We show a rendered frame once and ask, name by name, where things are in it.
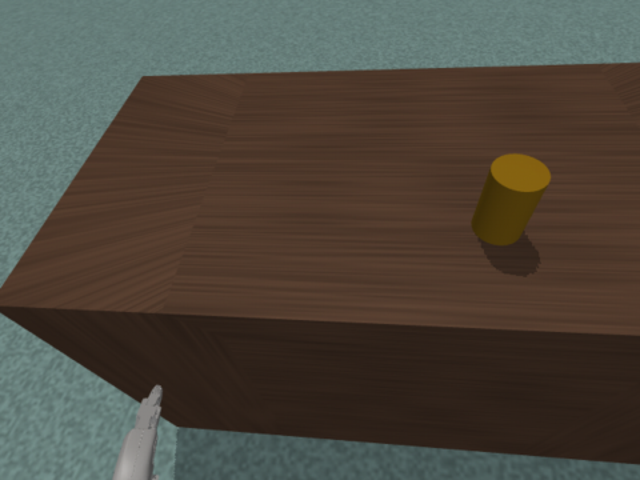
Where can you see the can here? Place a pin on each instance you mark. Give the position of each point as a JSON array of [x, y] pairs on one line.
[[513, 188]]

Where can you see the left robot hand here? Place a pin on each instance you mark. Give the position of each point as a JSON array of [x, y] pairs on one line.
[[136, 457]]

